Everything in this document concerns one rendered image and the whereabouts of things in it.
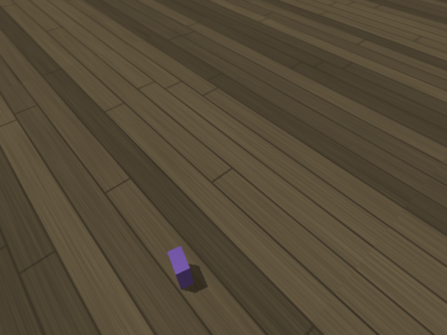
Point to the carton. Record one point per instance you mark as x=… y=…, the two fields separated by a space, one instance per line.
x=181 y=267

